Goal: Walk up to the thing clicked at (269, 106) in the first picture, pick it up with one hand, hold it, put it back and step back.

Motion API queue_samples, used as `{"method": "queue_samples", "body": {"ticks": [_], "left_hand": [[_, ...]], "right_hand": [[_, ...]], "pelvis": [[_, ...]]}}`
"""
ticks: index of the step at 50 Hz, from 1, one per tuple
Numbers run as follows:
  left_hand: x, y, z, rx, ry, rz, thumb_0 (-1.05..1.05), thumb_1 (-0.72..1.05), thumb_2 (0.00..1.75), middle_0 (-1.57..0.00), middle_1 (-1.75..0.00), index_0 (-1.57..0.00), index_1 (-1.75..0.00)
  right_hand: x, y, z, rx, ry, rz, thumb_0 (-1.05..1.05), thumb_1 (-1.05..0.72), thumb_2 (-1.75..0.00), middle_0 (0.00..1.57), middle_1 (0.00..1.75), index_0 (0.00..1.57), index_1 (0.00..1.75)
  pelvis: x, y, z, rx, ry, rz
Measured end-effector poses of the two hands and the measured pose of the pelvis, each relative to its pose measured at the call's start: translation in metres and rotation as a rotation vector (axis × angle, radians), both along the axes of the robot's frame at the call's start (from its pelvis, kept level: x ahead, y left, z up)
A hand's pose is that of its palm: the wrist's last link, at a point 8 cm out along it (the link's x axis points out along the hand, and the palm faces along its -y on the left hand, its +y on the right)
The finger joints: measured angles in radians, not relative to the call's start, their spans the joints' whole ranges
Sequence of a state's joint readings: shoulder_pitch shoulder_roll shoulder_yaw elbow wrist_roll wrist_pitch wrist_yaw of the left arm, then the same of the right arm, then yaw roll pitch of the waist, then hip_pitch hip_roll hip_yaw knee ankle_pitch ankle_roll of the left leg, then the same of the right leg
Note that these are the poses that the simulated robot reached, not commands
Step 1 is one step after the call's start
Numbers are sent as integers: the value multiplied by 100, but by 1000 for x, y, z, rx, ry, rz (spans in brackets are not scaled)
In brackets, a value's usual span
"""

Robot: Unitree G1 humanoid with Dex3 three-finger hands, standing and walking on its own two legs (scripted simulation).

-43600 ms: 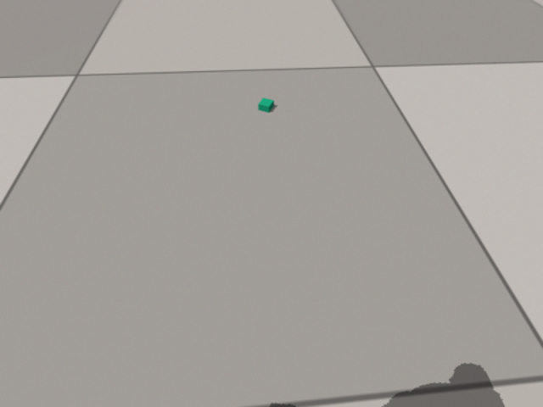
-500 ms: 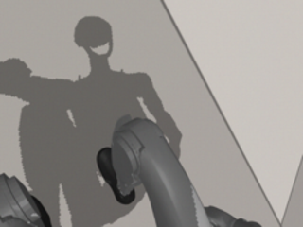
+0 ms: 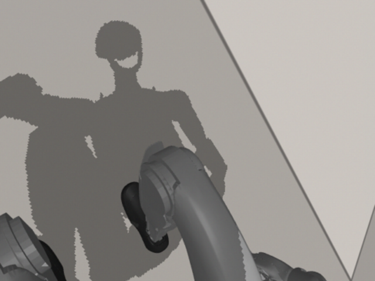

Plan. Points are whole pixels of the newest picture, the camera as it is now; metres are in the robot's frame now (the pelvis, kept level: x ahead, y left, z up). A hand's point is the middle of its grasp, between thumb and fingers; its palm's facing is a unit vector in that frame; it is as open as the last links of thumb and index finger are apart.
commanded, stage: close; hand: left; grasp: from above
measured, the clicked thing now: out of the picture +0.40 +0.39 -0.29
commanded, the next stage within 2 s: settle in 2.00 s
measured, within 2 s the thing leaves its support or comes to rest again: neither
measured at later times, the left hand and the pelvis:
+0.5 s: hand out of the picture +0.41 +0.37 -0.27, palm faces +0.12 -0.46 -0.88, open 10.1 cm; pelvis +0.00 +0.00 +0.00, yaw +0 degrees
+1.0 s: hand out of the picture +0.40 +0.37 -0.27, palm faces +0.12 -0.45 -0.88, open 10.0 cm; pelvis +0.00 +0.00 +0.00, yaw +0 degrees
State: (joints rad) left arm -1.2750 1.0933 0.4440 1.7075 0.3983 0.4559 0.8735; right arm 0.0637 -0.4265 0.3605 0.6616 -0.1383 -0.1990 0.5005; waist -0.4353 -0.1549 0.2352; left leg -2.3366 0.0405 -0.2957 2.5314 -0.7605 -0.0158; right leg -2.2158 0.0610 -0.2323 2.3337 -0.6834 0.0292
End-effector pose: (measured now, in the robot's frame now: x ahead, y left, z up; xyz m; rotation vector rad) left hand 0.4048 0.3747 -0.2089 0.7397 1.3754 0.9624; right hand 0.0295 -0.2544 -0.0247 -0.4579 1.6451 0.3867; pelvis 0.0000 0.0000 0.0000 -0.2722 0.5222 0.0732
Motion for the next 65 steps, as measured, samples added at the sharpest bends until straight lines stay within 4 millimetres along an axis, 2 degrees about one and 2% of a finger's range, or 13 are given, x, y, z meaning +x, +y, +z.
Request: {"method": "queue_samples", "body": {"ticks": [20,65], "left_hand": [[-2,2,0,-9,7,5,-1,1,70,-54,-64,-56,-71],[-7,3,0,-11,6,4,-1,0,73,-52,-67,-54,-74]], "right_hand": [[0,5,1,1,3,0,0,-93,-91,19,30,20,30],[1,0,-3,-4,-3,14,0,-93,-91,19,30,20,30]], "pelvis": [[1,2,2,-5,-2,7],[-2,0,0,2,-3,2]]}}
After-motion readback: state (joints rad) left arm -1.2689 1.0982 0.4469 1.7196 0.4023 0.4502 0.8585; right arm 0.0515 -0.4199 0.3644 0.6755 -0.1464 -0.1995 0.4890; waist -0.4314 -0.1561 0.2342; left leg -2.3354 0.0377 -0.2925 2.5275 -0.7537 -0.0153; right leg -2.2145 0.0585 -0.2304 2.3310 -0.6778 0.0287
